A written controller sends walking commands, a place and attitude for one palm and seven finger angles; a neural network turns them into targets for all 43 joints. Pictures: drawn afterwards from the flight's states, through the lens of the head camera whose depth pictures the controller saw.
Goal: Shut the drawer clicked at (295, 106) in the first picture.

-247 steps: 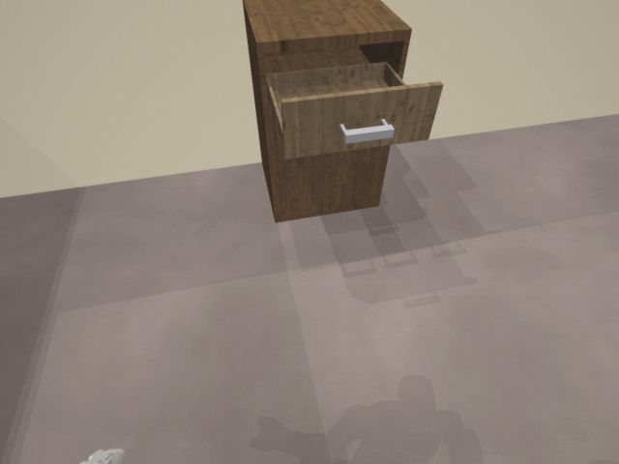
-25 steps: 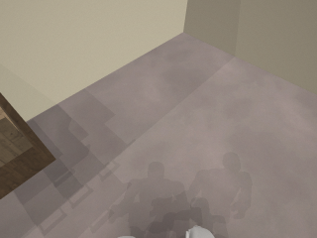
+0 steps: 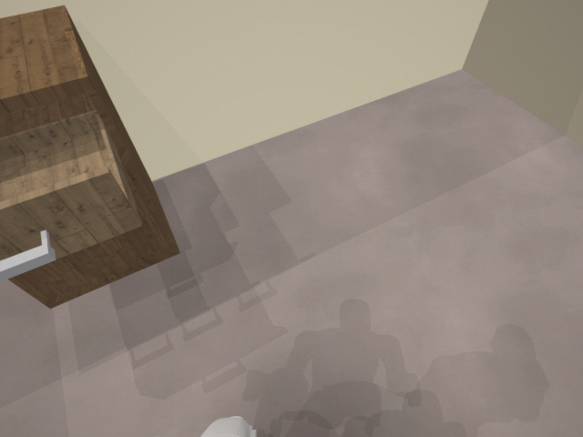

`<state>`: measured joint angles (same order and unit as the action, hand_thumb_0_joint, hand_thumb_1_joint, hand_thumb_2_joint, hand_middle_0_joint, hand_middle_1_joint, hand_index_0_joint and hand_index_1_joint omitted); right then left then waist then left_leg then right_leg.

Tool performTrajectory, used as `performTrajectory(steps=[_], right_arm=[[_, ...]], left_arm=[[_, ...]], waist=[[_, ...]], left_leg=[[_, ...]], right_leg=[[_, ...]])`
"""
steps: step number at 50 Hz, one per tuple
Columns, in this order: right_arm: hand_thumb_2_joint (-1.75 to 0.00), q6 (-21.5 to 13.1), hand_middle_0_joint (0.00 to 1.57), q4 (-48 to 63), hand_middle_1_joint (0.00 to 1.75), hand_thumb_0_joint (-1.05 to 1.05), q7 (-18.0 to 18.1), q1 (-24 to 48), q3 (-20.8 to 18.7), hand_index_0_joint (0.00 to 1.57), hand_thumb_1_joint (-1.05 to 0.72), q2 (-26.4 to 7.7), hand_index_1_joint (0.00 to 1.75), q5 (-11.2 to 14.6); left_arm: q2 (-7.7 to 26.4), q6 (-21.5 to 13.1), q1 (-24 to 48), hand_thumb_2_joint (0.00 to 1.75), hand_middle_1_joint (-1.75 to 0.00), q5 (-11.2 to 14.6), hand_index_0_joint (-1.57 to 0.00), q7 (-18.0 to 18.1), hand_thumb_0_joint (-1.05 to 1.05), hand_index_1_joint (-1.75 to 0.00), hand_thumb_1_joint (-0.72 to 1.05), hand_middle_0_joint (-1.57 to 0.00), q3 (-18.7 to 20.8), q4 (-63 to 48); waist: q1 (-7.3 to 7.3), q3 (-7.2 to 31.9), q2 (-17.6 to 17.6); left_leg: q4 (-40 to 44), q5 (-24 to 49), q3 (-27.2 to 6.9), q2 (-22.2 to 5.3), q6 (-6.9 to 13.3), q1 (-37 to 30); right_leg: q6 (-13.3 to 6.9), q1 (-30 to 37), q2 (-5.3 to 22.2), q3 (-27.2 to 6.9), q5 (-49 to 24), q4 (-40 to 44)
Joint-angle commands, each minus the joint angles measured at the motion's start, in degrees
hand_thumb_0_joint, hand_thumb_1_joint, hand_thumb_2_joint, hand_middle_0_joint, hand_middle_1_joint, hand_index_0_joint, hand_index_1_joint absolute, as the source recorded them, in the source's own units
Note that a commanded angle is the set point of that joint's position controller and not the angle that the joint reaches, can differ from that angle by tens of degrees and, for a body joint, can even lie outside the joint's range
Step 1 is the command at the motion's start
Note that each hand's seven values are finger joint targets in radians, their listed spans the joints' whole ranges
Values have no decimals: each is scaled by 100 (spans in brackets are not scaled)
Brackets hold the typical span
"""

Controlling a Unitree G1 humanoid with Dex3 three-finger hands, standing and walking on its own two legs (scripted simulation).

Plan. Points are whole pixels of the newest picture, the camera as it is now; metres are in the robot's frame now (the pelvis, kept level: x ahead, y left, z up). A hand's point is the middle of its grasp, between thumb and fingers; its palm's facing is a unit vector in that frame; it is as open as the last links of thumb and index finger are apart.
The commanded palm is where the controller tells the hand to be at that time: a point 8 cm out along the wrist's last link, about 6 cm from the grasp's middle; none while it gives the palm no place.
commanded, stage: turn to face it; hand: left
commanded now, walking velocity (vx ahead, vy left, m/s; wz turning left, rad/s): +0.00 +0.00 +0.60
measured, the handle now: (11, 257) +0.41 +0.57 -0.11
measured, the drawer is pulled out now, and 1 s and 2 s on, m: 0.30 0.30 0.30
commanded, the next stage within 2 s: take the last steps up to it in 0.74 s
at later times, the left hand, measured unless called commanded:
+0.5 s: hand out of the picture +0.06 +0.25 -0.16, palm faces +0.29 -0.92 -0.27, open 7.4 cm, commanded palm none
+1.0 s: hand out of the picture -0.11 +0.20 -0.19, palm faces +0.52 -0.83 -0.22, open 7.4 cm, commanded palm none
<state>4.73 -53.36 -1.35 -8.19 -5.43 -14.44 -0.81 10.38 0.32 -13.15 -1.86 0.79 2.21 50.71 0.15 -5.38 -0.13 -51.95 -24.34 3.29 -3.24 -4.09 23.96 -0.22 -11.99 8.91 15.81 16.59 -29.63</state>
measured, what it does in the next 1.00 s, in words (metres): steps on the spot, turning left: left foot, then right foot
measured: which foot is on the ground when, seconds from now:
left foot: up 0.00-0.10, down 0.12-0.54, up 0.56-0.96, down 0.98-1.00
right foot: down 0.00-0.10, up 0.12-0.52, down 0.54-0.98, up 1.00-1.00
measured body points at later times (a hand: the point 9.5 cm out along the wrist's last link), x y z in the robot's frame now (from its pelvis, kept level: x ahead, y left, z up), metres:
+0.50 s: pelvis +0.01 +0.01 -0.01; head +0.05 +0.02 +0.44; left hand +0.04 +0.29 -0.13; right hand +0.16 -0.21 -0.15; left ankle -0.01 +0.13 -0.74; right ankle +0.05 -0.11 -0.72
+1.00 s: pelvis -0.02 +0.02 -0.01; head -0.01 +0.05 +0.44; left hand -0.13 +0.25 -0.17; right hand +0.18 -0.16 -0.14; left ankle -0.08 +0.10 -0.74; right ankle +0.06 -0.10 -0.74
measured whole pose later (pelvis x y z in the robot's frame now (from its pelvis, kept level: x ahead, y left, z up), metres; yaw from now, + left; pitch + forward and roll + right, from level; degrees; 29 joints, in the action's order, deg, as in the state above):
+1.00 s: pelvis -0.02 +0.02 -0.01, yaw +28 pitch -1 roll -1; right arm 1.8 -55.9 -0.5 -9.5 -3.0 -11.6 -0.9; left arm 13.0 1.3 -18.1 -1.5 0.5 3.3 56.6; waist 2.1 -3.2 -2.0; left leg -31.9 -20.0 3.4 -0.6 0.0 12.1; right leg 2.1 -15.4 7.6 10.4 19.6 -35.3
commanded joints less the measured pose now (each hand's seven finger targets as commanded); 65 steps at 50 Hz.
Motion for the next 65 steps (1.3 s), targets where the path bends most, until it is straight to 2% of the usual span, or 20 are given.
performTrajectory(steps=[1, 4, 5, 6, 8, 12, 21, 25, 26, 27, 28, 32, 42, 46, 48, 49, 50, 52, 56, 65], right_arm=[[-90, -281, 20, 649, 30, 0, -21, 394, 75, 20, -90, -220, 30, 24], [-90, -362, 20, 546, 30, 0, -4, -244, -19, 20, -90, -600, 30, -17], [-90, -420, 20, 520, 30, 0, 39, -641, -204, 20, -90, -1311, 30, -62], [-90, -382, 20, 378, 30, 0, 70, -1022, -269, 20, -90, -1700, 30, 15], [-90, -402, 20, 334, 30, 0, 194, -794, -197, 20, -90, -1394, 30, 5], [-90, -442, 20, 554, 30, 0, 189, 12, -58, 20, -90, -1008, 30, 1], [-90, -354, 20, 510, 30, 0, 171, -207, -133, 20, -90, -1005, 30, -51], [-90, -332, 20, 569, 30, 0, 165, 30, -130, 20, -90, -912, 30, -6], [-90, -343, 20, 577, 30, 0, 138, -82, -103, 20, -90, -649, 30, 46], [-90, -353, 20, 714, 30, 0, 110, -206, -29, 20, -90, -227, 30, 75], [-90, -283, 20, 690, 30, 0, 137, -257, -99, 20, -90, -474, 30, 7], [-90, -187, 20, 311, 30, 0, 34, -350, -73, 20, -90, -387, 30, -40], [-90, -248, 20, 207, 30, 0, 77, 158, 148, 20, -90, -77, 30, 51], [-90, -361, 20, 39, 30, 0, 87, -275, 200, 20, -90, -63, 30, 8], [-90, -456, 20, -130, 30, 0, 103, -830, 132, 20, -90, -405, 30, -15], [-90, -468, 20, -182, 30, 0, 134, -1254, -6, 20, -90, -1003, 30, -101], [-90, -461, 20, -222, 30, 0, 159, -1502, -10, 20, -90, -1154, 30, -96], [-90, -539, 20, -220, 30, 0, 261, -1142, 124, 20, -90, -700, 30, -59], [-90, -742, 20, -277, 30, 0, 284, -1097, 247, 20, -90, -315, 30, 22], [-90, -887, 20, -838, 30, 0, 364, -2078, 267, 20, -90, -81, 30, 24]], left_arm=[[1386, -16, -387, 90, -30, 1, -20, 87, 0, -30, 90, -20, 432, -198], [1354, 35, -354, 90, -30, 90, -20, 37, 0, -30, 90, -20, 451, -176], [1037, 47, -300, 90, -30, 127, -20, -15, 0, -30, 90, -20, 425, -407], [859, 73, 98, 90, -30, 85, -20, -10, 0, -30, 90, -20, 285, -665], [901, 131, 463, 90, -30, 93, -20, 57, 0, -30, 90, -20, 312, -574], [947, 160, 13, 90, -30, 103, -20, -22, 0, -30, 90, -20, 333, -253], [803, 127, 336, 90, -30, 141, -20, 39, 0, -30, 90, -20, 266, -498], [853, 3, -307, 90, -30, 160, -20, 75, 0, -30, 90, -20, 267, -380], [1106, -73, -482, 90, -30, 108, -20, 101, 0, -30, 90, -20, 315, -338], [1657, -121, -575, 90, -30, 5, -20, 140, 0, -30, 90, -20, 419, -352], [1697, -82, -498, 90, -30, 64, -20, 141, 0, -30, 90, -20, 401, -427], [1024, -119, 299, 90, -30, 80, -20, 129, 0, -30, 90, -20, 256, -532], [1304, -77, -573, 90, -30, -4, -20, 128, 0, -30, 90, -20, 336, 37], [1325, -53, -514, 90, -30, 26, -20, 78, 0, -30, 90, -20, 360, 264], [1056, 4, -362, 90, -30, 86, -20, 14, 0, -30, 90, -20, 304, 245], [625, 34, -243, 90, -30, 93, -20, -46, 0, -30, 90, -20, 234, 41], [641, 18, 297, 90, -30, 26, -20, -47, 0, -30, 90, -20, 175, -165], [670, -11, 410, 90, -30, 10, -20, -104, 0, -30, 90, -20, 206, 17], [552, -59, -346, 90, -30, 16, -20, -169, 0, -30, 90, -20, 134, 567], [402, -81, 425, 90, -30, 59, -20, -137, 0, -30, 90, -20, 98, 441]], waist=[[295, 861, -1281], [-122, 1244, -586], [-369, 1468, 1125], [-545, 1403, 1710], [-455, 1106, 1334], [-29, 724, 946], [-154, 774, 970], [182, 954, 836], [240, 1019, 117], [248, 953, -1618], [232, 966, -1404], [-108, 386, -891], [323, 663, -1181], [158, 711, -1167], [-159, 640, -70], [-404, 439, 1794], [-592, 70, 1837], [-326, -314, 1322], [-16, 68, 785], [-196, -269, 567]], left_leg=[[1100, -9, 361, 108, 142, -43], [2823, 1607, 251, 33, 340, -1729], [3030, 3550, -1661, -1392, 1026, -2954], [2989, 5493, -2376, -2272, 1713, -3003], [2875, 4756, -2030, -1782, 1680, -2395], [3034, 4271, -1190, -917, 1241, -1720], [2967, 3490, -2001, -876, 1423, -1549], [2323, 3227, -2051, -579, 1120, -856], [1706, 2164, -1740, -175, 765, -249], [331, -385, -661, 777, 267, 874], [-781, -1046, -880, 577, 254, 690], [-1988, 202, -697, 253, 139, 720], [560, -313, -64, 286, 107, -145], [1901, 203, 201, 330, 240, -1112], [3153, 252, -386, -105, 499, -2474], [3802, -595, -2233, -1460, 1037, -2700], [4318, -849, -3031, -1935, 1542, -2216], [4426, -805, -2533, -1490, 1504, -1687], [4277, 1110, -1281, -825, 1287, -1964], [4265, 2672, -1259, -1151, 1594, -2670]], right_leg=[[-609, 1011, 1376, -832, -3077, 403], [-61, 209, 1139, -374, -2473, -966], [432, -1489, 363, -178, 67, -2328], [600, -2364, -35, -671, 2313, -3276], [567, -2510, -43, -1394, 1683, -3812], [626, -1959, -206, -1420, 585, -3567], [550, -1254, -594, -1463, 799, -1783], [446, 218, -730, -1370, -335, 151], [328, 965, -186, -1853, -795, 955], [-320, 1394, 1451, -3536, -1603, 1308], [-808, 668, 1990, -3590, -1752, 1349], [-663, 8, 895, -2111, -1553, 1210], [-857, 714, 991, -1717, -2845, 872], [-562, 249, 951, -1673, -729, 919], [-113, -1194, 465, -1235, 1193, 103], [226, -2360, -349, -544, 1792, -1411], [187, -2812, -455, -914, 1857, -2382], [89, -2851, -273, -1463, 960, -3223], [198, -2429, -300, -1328, -139, -3374], [289, -2985, -174, -1338, -359, -2595]])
